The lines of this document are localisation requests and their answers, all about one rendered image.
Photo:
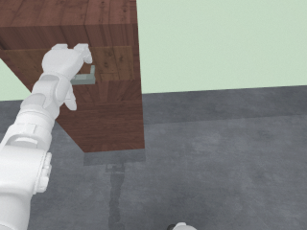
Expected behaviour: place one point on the cabinet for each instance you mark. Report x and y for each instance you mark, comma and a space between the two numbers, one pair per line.
109, 114

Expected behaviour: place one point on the drawer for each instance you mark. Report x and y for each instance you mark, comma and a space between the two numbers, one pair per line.
112, 63

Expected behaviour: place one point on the robot right shin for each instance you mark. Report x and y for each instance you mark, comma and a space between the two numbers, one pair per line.
180, 223

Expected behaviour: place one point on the robot left hand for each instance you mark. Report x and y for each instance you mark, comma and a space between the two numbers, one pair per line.
68, 63

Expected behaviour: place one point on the handle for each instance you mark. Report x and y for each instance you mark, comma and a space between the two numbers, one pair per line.
85, 78

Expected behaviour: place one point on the robot left forearm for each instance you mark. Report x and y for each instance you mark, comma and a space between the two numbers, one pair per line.
38, 112

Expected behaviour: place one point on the robot left upper arm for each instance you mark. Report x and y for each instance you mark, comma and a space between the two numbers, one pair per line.
23, 173

